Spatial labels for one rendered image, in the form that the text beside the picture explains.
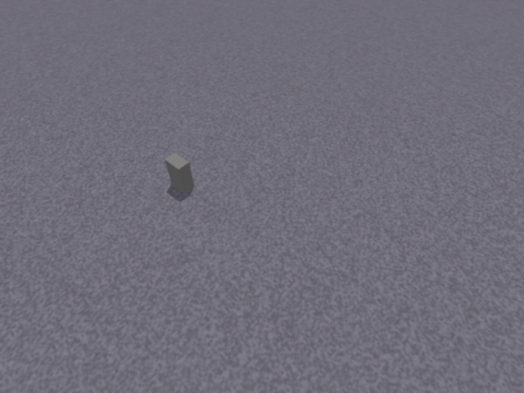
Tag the carton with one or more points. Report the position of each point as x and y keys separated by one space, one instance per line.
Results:
x=179 y=172

